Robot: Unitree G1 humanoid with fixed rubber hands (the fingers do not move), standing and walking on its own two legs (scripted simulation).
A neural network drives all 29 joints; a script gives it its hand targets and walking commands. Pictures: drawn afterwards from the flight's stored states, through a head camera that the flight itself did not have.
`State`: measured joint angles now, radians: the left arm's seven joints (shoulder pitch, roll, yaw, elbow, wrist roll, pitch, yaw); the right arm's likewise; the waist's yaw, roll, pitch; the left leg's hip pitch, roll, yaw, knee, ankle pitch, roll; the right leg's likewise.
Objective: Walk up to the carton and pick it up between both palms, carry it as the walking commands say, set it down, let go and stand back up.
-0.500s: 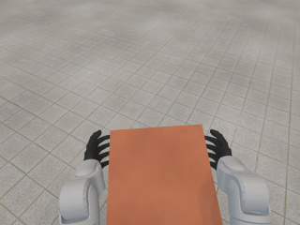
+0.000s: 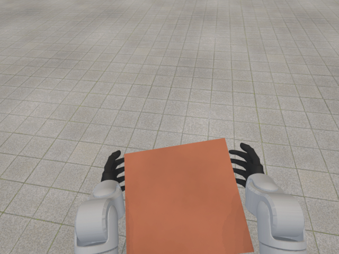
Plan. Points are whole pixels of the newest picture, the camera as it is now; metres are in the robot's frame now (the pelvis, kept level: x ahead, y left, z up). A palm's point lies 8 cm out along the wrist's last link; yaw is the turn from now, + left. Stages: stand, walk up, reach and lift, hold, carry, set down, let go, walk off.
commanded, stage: carry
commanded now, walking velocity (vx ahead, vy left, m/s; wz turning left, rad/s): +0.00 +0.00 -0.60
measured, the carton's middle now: (184, 203) +0.25 -0.01 -0.01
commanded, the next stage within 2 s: none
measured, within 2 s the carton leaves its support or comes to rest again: neither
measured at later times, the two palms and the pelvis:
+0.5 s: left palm (157, 182) +0.24 +0.04 +0.11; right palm (319, 236) +0.13 -0.22 +0.10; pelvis -0.06 -0.01 +0.01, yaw -18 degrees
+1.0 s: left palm (199, 208) +0.19 -0.03 +0.10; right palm out of the picture +0.03 -0.27 +0.10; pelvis -0.11 -0.02 +0.00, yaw -33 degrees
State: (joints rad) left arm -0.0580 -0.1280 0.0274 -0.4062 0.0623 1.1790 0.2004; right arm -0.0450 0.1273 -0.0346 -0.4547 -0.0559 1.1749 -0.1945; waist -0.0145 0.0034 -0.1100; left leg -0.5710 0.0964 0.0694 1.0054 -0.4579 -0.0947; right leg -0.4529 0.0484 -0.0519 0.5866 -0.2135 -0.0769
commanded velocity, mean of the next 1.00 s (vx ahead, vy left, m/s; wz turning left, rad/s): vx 0.00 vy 0.00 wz -0.60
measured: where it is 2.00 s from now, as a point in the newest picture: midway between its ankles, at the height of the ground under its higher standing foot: outside the picture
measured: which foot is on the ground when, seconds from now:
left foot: up 0.00-0.14, down 0.16-0.54, up 0.56-0.94, down 0.96-1.00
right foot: down 0.00-0.18, up 0.20-0.52, down 0.54-0.98, up 1.00-1.00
